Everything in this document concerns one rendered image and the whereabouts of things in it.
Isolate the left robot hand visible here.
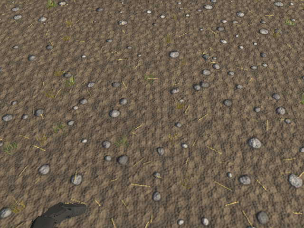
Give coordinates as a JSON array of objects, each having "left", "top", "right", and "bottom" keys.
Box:
[{"left": 30, "top": 202, "right": 86, "bottom": 228}]

